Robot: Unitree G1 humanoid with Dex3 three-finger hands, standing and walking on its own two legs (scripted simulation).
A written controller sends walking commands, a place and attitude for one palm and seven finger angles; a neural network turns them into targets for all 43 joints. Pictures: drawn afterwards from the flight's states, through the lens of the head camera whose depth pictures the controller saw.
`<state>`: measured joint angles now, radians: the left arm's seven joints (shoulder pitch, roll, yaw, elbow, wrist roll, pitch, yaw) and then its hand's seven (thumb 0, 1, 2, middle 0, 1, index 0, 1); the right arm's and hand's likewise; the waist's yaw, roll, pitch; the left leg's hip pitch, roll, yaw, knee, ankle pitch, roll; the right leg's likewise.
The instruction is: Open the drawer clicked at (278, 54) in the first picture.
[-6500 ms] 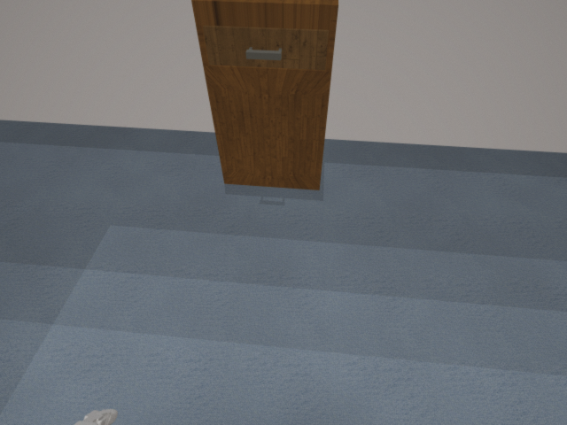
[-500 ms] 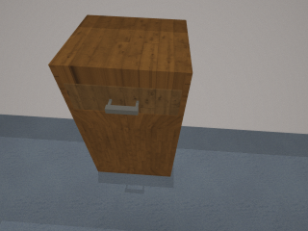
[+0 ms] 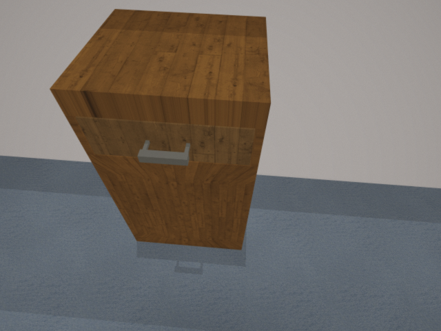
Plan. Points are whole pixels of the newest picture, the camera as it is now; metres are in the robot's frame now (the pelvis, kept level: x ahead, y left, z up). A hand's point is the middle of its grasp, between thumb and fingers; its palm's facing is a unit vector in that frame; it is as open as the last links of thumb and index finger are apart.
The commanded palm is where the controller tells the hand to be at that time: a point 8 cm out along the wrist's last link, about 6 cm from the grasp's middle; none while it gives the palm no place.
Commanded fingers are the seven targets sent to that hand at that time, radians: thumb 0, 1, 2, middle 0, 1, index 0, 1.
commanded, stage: come to a stop and stand still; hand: left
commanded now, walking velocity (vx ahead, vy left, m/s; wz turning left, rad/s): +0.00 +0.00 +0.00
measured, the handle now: (165, 151) +0.53 +0.19 -0.05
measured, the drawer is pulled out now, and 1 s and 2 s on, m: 0.00 0.00 0.00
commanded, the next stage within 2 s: look again from close up in 0.60 s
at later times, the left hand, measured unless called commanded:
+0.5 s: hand out of the picture -0.03 +0.23 -0.16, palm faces +0.00 -0.98 -0.22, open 7.4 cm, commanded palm none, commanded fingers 0.00 0.90 0.90 -0.20 -0.30 -0.20 -0.30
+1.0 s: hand out of the picture -0.05 +0.18 -0.17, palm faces +0.03 -0.99 -0.15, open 7.4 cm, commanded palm none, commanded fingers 0.00 0.90 0.90 -0.20 -0.30 -0.20 -0.30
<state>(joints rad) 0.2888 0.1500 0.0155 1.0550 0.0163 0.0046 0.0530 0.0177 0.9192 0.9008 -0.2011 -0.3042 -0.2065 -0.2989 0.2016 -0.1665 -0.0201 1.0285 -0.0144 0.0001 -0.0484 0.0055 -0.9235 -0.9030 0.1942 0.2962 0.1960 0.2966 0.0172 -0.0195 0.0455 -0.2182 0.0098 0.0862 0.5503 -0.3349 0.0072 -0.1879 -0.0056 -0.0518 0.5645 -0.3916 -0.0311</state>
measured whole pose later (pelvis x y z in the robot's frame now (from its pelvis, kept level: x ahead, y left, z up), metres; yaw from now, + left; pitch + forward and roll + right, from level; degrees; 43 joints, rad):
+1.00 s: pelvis -0.03 +0.03 +0.01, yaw +0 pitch -1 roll +0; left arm 0.32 0.13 -0.02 1.12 0.01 -0.01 0.03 0.01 0.91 0.90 -0.20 -0.30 -0.20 -0.30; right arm 0.28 -0.15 0.01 1.12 -0.01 -0.02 -0.03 0.01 -0.93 -0.90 0.20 0.30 0.20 0.30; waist 0.00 -0.01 0.03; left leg -0.23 -0.03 0.05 0.47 -0.23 0.05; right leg -0.17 -0.02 -0.03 0.48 -0.30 0.00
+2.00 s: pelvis -0.06 -0.03 -0.05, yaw +2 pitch +9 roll +1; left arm 0.24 0.37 -0.06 0.05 1.02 0.00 0.43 0.00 0.31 0.65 -0.26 -0.67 -0.27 -0.67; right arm 0.05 -0.19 0.01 0.56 -0.07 0.10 -0.02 0.01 -0.91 -0.90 0.19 0.30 0.20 0.30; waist 0.09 0.04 -0.11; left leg -0.70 0.02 0.00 0.93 -0.38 -0.02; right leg -0.65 0.01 -0.09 0.98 -0.50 -0.09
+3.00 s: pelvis -0.04 +0.03 +0.00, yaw +0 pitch +3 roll +0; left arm -0.09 0.48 -0.05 0.09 0.91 0.00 0.05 0.00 -0.49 0.30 -0.32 -1.20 -0.32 -1.20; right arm 0.15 -0.24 0.00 0.61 0.00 0.15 -0.01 0.01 -0.91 -0.90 0.20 0.30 0.20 0.30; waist 0.07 0.07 -0.01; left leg -0.34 -0.03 0.04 0.53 -0.25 0.05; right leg -0.27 -0.02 -0.04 0.53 -0.31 0.00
